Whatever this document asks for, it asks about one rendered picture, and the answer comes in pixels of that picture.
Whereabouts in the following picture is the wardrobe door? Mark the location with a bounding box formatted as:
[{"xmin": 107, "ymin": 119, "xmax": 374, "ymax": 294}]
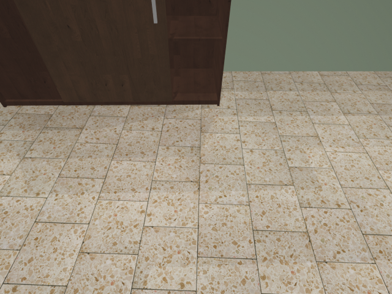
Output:
[
  {"xmin": 0, "ymin": 0, "xmax": 62, "ymax": 99},
  {"xmin": 14, "ymin": 0, "xmax": 172, "ymax": 102}
]

